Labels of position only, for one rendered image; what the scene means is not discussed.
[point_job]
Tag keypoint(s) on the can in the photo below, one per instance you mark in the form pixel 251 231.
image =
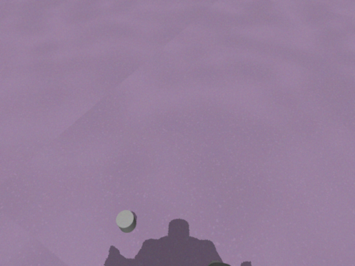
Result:
pixel 126 221

